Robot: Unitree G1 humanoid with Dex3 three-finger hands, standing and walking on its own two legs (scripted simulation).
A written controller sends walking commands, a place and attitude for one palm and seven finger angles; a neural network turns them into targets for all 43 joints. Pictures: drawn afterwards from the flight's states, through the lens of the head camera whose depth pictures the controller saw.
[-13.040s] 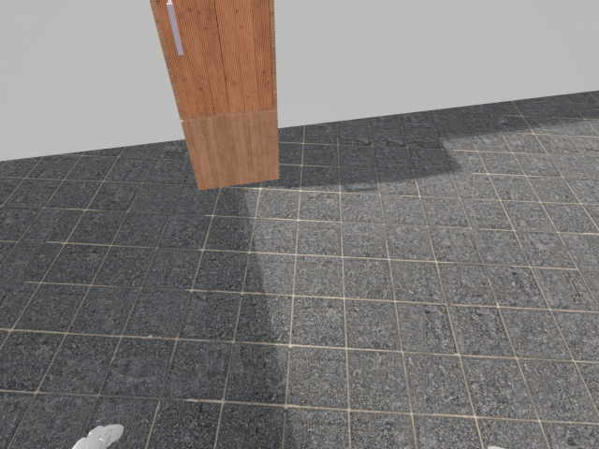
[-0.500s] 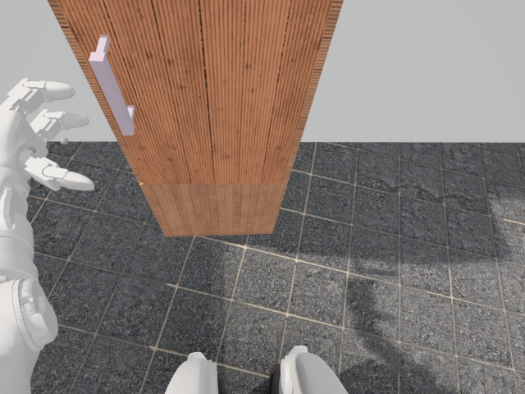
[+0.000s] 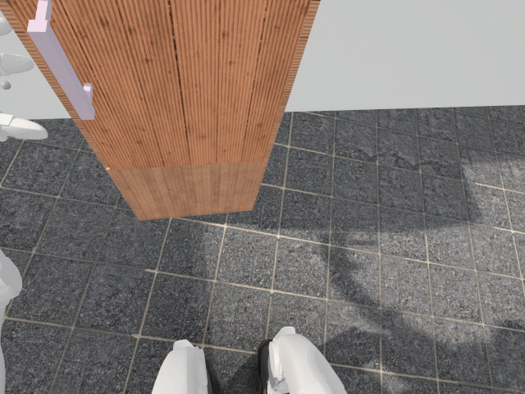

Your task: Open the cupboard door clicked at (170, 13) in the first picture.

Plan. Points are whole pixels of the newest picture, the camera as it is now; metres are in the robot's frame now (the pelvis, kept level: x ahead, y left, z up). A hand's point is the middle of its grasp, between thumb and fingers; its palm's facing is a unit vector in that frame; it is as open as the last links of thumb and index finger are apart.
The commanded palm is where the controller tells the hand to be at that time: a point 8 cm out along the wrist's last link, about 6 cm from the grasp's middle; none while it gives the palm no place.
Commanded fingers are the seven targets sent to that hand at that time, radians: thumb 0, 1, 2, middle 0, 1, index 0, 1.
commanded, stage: move the hooked fingers beside the handle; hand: left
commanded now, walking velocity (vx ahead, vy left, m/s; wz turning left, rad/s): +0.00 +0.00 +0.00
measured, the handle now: (68, 66) +0.56 +0.22 +0.07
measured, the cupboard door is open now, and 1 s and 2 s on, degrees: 0 0 0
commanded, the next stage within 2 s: none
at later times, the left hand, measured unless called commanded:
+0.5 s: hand (12, 103) +0.50 +0.27 +0.08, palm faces +0.00 -1.00 -0.02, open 14.0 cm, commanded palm +0.49 +0.31 +0.07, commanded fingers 0.00 -0.50 0.30 -0.30 -1.20 -0.30 -1.20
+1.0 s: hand (3, 98) +0.51 +0.29 +0.07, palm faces +0.03 -1.00 -0.03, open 14.0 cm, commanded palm +0.50 +0.32 +0.07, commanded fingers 0.00 -0.50 0.30 -0.30 -1.20 -0.30 -1.20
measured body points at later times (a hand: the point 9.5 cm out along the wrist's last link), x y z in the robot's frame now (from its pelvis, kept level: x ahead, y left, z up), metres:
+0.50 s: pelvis +0.01 +0.01 +0.01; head +0.15 +0.05 +0.43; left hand +0.49 +0.33 +0.08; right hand +0.02 -0.26 -0.09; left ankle +0.01 +0.08 -0.67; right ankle +0.03 -0.13 -0.67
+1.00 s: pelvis +0.00 -0.01 +0.00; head +0.16 +0.03 +0.42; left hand +0.50 +0.34 +0.08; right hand -0.01 -0.28 -0.09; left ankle +0.01 +0.08 -0.67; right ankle +0.03 -0.13 -0.67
